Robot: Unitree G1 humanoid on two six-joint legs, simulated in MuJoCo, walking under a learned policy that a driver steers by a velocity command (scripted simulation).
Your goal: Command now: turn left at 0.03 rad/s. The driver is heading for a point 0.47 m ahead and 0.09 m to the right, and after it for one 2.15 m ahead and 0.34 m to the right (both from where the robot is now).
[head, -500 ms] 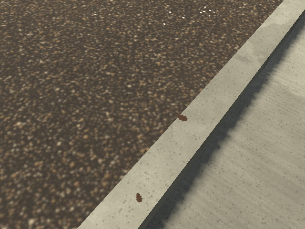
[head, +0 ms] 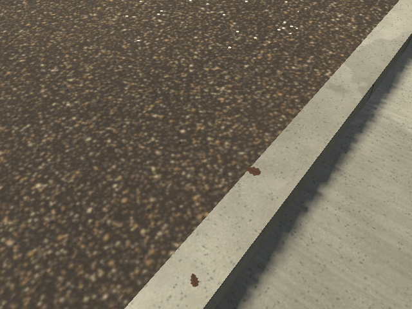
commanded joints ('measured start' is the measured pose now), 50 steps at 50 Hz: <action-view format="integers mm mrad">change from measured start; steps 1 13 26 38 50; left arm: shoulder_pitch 1 26 -111 -239 -11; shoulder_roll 118 103 68 31 65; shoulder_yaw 22 9 22 6 30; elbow -30 55 -13 -72 34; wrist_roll -3 -5 22 11 0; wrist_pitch -13 -10 -13 -22 -57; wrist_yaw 6 5 -30 -69 -49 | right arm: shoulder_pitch -35 -22 456 325 229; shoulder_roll -97 -104 -214 -87 -24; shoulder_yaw -23 -21 -55 -9 -10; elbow -21 113 255 214 131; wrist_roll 2 7 -14 -12 -16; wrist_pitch -13 -8 -70 -105 -86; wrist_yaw -6 -19 9 3 28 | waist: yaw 2 -1 -158 -43 -22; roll -15 -5 269 121 -29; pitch -21 -8 115 70 48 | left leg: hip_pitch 64 78 382 226 -323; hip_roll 48 49 370 232 111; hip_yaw -50 -37 -589 -68 33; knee -76 -83 -406 -349 820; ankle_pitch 117 141 -458 390 -32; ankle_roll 13 1 233 170 75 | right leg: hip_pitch -66 -55 -566 -394 -20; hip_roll -37 -15 76 -20 -231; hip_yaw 37 24 -43 -91 273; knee -111 -127 348 194 -348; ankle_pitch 113 131 -280 125 68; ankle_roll -20 -34 -102 -50 -237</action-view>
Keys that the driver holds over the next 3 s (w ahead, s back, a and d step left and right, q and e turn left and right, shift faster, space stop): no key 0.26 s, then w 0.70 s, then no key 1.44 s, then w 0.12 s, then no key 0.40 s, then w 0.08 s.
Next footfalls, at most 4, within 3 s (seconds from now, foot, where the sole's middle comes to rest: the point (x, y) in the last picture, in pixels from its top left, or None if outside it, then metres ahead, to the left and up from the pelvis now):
0.88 right None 0.35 -0.13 -0.77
1.52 left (207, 263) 0.62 0.03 -0.65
2.22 right None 0.52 -0.16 -0.77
2.60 left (194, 270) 0.59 0.07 -0.65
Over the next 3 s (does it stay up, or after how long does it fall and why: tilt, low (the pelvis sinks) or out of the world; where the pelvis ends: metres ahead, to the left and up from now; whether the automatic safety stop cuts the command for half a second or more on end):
stays up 0.61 0.04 0.13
